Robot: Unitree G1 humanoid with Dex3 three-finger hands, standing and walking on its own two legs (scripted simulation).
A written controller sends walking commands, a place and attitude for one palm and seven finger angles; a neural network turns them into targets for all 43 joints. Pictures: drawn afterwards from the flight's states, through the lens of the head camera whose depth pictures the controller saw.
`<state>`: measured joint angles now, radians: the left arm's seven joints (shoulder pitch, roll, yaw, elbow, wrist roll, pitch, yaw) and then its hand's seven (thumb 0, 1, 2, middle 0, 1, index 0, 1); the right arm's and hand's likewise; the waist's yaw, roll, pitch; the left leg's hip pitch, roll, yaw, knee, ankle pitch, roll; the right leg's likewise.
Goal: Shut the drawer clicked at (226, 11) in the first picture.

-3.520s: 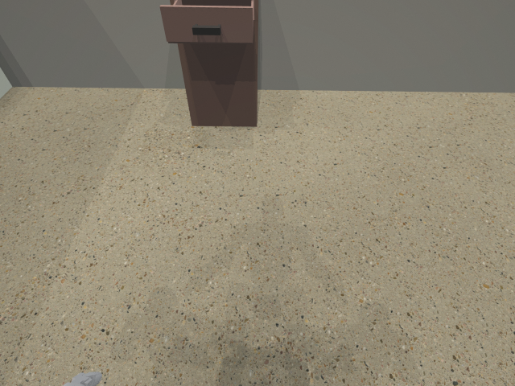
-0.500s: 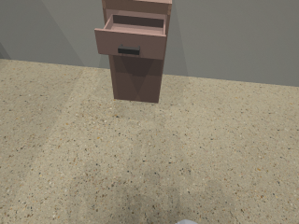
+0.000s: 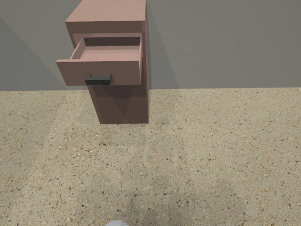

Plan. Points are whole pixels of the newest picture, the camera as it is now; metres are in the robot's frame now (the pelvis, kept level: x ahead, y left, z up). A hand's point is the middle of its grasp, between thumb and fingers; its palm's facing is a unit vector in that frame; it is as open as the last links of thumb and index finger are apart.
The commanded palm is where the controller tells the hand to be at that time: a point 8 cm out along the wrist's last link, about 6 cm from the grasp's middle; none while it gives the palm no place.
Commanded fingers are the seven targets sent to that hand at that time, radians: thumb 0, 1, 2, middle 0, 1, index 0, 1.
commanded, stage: walk to a spot facing it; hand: left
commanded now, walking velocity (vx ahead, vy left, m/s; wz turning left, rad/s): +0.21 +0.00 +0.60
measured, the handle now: (99, 77) +0.76 +0.26 -0.04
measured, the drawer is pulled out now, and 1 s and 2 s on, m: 0.29 0.29 0.29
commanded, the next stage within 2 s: take the last steps up to it in 0.02 s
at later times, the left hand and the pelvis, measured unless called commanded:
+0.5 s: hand out of the picture +0.12 +0.24 -0.18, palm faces +0.13 -0.98 -0.16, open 7.4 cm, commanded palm none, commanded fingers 0.00 0.90 0.90 -0.20 -0.30 -0.20 -0.30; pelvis +0.15 +0.07 +0.00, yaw +3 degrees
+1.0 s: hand (104, 175) +0.32 +0.18 -0.15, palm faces +0.07 -0.97 -0.24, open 7.2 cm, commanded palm none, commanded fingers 0.00 0.90 0.90 -0.20 -0.30 -0.20 -0.30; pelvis +0.28 -0.01 +0.00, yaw +1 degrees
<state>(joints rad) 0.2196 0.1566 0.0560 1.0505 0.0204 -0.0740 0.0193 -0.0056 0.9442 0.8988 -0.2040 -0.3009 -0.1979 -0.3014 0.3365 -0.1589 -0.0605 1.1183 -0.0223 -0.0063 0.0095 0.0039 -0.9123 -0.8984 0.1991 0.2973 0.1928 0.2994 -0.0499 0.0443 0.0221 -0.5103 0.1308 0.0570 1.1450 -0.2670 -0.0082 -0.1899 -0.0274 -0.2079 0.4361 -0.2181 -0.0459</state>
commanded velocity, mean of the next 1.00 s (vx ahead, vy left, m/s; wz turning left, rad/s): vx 0.27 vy -0.02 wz -0.05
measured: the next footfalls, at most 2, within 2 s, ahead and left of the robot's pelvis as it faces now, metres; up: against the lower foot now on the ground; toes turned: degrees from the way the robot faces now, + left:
left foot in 0.26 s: +0.22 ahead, +0.16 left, +0.00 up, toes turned +15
right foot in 0.82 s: +0.32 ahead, -0.09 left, +0.00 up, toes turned -7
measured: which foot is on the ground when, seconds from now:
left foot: up 0.00-0.24, down 0.26-0.82, up 0.84-1.00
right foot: down 0.00-0.26, up 0.28-0.80, down 0.82-1.00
